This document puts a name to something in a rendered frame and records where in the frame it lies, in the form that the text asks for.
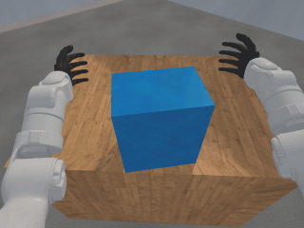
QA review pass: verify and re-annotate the robot right hand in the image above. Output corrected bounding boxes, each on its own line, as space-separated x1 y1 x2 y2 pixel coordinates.
218 33 259 79

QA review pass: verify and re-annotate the robot left upper arm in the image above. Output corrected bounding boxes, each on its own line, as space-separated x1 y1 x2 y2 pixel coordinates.
0 158 67 228

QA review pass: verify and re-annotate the right robot forearm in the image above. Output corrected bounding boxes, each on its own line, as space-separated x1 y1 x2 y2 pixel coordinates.
243 57 304 136

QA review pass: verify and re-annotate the robot right upper arm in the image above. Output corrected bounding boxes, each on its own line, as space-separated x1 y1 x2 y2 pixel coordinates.
271 129 304 199

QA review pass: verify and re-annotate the carton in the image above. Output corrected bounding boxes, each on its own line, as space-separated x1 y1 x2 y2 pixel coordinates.
111 66 216 173

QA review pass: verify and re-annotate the robot left hand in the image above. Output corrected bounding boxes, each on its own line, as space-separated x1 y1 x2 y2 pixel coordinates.
54 45 89 86

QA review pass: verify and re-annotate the pedestal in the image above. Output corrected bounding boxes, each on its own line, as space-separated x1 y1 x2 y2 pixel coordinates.
4 54 298 227

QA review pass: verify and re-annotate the left robot forearm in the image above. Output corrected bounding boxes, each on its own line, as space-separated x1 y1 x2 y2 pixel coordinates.
1 70 73 203

